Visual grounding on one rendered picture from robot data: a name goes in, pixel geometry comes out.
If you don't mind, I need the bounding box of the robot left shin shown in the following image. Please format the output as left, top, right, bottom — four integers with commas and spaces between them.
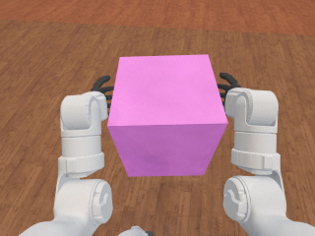
131, 225, 144, 231

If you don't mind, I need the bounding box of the left robot hand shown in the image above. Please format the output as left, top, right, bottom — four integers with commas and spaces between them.
91, 75, 114, 116

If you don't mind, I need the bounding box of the robot left upper arm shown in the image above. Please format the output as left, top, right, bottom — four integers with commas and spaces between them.
19, 179, 113, 236

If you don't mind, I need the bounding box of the robot right upper arm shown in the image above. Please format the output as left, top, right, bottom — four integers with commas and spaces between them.
222, 175, 315, 236

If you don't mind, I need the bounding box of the carton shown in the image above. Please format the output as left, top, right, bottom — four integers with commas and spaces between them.
107, 54, 228, 177

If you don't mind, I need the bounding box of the robot right forearm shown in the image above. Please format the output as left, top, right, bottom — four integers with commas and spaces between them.
224, 88, 286, 211

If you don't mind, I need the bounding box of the robot left forearm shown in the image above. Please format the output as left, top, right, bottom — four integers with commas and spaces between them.
53, 91, 108, 216

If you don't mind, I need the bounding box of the right robot hand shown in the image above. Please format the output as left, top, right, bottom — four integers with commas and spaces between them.
217, 72, 241, 116

